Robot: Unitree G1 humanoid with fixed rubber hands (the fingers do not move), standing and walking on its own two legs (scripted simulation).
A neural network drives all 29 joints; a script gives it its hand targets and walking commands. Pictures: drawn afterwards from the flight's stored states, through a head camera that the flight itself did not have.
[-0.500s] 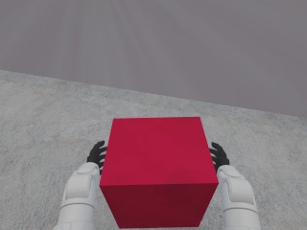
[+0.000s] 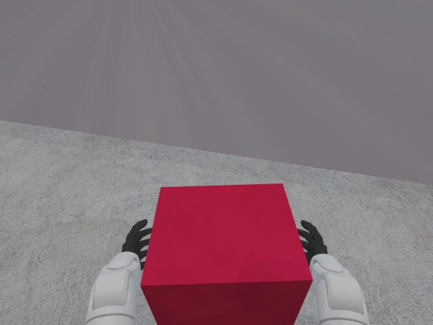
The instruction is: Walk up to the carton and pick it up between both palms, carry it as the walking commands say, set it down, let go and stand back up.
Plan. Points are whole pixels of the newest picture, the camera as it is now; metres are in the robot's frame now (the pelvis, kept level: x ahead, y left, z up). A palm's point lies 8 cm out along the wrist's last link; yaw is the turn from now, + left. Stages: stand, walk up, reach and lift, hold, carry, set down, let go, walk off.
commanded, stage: hold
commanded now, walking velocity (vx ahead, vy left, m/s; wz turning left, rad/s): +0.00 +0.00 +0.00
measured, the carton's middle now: (224, 268) +0.28 -0.02 -0.04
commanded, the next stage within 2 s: set down in 0.28 s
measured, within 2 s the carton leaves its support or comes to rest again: neither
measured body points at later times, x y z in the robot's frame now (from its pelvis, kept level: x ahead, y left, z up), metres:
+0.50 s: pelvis -0.04 +0.01 -0.01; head -0.07 +0.00 +0.44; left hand +0.25 +0.18 +0.02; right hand +0.25 -0.17 +0.02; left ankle +0.00 +0.10 -0.75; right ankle +0.01 -0.09 -0.75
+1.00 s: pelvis -0.06 +0.01 -0.03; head +0.03 +0.01 +0.41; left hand +0.30 +0.17 -0.06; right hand +0.29 -0.18 -0.06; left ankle +0.00 +0.10 -0.75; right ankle +0.01 -0.09 -0.75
